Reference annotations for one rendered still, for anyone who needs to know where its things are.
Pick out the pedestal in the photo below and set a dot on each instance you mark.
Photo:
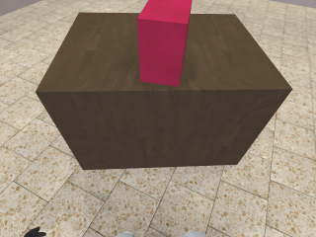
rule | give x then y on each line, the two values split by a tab
229	90

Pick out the carton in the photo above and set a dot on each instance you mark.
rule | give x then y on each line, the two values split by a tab
162	29

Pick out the robot left hand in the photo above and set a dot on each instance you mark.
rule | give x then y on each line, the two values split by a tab
35	233

